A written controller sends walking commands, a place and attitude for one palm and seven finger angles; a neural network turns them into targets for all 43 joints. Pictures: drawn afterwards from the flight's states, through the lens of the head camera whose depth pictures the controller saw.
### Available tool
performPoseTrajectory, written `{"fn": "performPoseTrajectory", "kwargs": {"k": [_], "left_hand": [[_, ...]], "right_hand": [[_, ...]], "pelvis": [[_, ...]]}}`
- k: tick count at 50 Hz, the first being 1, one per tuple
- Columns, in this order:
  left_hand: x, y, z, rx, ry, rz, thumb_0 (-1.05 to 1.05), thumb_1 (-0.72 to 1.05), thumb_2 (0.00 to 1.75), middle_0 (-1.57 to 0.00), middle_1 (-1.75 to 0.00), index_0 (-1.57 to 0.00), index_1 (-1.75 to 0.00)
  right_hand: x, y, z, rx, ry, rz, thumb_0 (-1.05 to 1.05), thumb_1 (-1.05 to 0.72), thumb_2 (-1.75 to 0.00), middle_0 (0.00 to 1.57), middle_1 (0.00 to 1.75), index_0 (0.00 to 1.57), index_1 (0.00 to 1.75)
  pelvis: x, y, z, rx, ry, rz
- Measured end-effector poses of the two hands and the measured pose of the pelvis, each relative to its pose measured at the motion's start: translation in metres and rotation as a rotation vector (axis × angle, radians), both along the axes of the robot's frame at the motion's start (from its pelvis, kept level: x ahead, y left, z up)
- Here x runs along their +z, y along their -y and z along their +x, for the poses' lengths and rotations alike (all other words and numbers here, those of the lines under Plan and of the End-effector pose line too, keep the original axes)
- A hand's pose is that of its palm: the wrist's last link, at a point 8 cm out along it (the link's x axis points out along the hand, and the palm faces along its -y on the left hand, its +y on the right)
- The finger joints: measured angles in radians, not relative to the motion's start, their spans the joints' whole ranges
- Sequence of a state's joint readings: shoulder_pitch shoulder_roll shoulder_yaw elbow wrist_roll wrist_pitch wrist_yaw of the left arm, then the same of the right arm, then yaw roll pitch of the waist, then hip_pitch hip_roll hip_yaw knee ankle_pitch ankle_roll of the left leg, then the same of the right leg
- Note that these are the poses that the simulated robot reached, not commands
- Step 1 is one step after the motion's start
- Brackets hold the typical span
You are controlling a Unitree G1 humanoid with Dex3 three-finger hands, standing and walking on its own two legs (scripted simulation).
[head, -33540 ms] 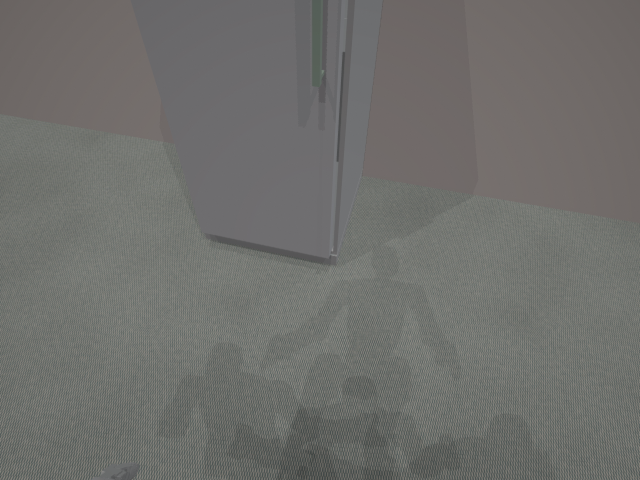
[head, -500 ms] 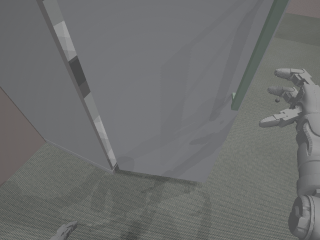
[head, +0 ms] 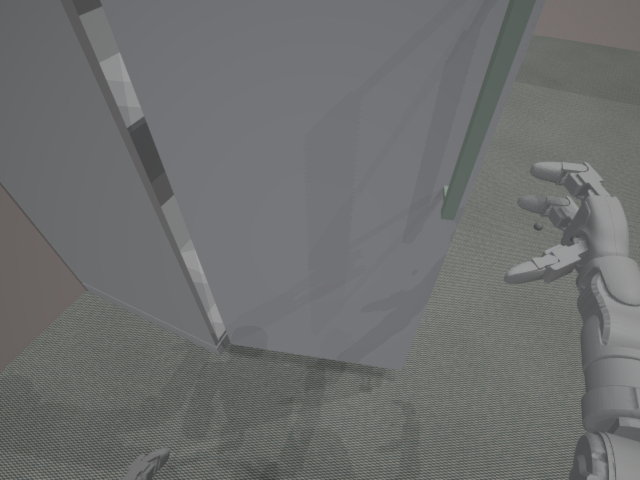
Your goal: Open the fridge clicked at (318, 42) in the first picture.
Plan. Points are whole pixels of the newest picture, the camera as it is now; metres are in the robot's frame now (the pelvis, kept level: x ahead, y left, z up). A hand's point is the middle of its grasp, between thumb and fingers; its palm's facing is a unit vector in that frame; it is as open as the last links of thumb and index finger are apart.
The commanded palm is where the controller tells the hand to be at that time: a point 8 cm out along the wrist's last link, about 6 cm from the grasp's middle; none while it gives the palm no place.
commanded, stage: slip the hand off the handle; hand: right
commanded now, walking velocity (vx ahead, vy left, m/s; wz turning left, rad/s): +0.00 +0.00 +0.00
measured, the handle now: (480, 105) +0.52 -0.15 +0.22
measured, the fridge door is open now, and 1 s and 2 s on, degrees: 74 74 74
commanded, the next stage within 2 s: draw the hand back to the body in 0.40 s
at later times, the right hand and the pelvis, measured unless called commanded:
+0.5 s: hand (552, 289) +0.31 -0.21 +0.13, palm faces +0.12 +0.99 -0.11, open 14.7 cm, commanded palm +0.29 -0.26 +0.15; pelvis +0.00 +0.03 +0.00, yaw -3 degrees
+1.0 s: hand (598, 310) +0.28 -0.24 +0.15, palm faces +0.25 +0.97 -0.02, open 14.6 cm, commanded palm +0.23 -0.27 +0.16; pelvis +0.00 +0.03 +0.01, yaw -2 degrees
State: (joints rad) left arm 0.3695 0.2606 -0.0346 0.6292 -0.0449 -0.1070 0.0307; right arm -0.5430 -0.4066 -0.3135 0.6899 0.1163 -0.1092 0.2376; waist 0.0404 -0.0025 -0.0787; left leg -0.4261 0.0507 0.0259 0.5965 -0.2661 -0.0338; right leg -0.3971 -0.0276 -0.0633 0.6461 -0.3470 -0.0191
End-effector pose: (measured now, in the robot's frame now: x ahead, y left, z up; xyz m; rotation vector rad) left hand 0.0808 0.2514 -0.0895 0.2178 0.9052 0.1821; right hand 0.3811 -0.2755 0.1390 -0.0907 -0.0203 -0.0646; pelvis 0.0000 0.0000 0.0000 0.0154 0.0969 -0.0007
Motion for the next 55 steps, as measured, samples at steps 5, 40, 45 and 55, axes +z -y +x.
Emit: {"fn": "performPoseTrajectory", "kwargs": {"k": [5,40,45,55], "left_hand": [[0.006,0.004,0.022,-0.030,0.065,-0.007,0.01,0.90,0.90,-0.20,-0.30,-0.20,-0.30],[0.026,-0.006,0.092,-0.124,0.293,-0.023,0.01,0.90,0.90,-0.20,-0.30,-0.20,-0.30],[0.027,-0.007,0.090,-0.124,0.287,-0.007,0.02,0.90,0.90,-0.20,-0.30,-0.20,-0.30],[0.037,0.005,0.103,-0.167,0.341,0.003,0.02,0.90,0.90,-0.20,-0.30,-0.20,-0.30]], "right_hand": [[-0.001,0.001,-0.016,-0.036,0.009,-0.026,-0.01,0.55,-0.20,0.25,1.15,0.26,1.15],[0.014,-0.004,-0.108,-0.128,-0.010,0.066,-0.01,0.55,-0.20,0.24,1.15,0.25,1.15],[0.011,0.001,-0.122,-0.151,0.018,0.110,-0.01,0.55,-0.20,0.25,1.15,0.26,1.15],[0.023,0.014,-0.148,-0.264,0.041,-0.072,-0.01,0.46,-0.24,0.24,1.10,0.25,1.10]], "pelvis": [[0.001,-0.002,0.001,0.001,0.012,-0.001],[0.006,-0.032,0.004,-0.032,0.091,-0.014],[0.007,-0.032,0.004,-0.027,0.099,-0.017],[0.009,-0.027,0.003,-0.034,0.120,-0.013]]}}
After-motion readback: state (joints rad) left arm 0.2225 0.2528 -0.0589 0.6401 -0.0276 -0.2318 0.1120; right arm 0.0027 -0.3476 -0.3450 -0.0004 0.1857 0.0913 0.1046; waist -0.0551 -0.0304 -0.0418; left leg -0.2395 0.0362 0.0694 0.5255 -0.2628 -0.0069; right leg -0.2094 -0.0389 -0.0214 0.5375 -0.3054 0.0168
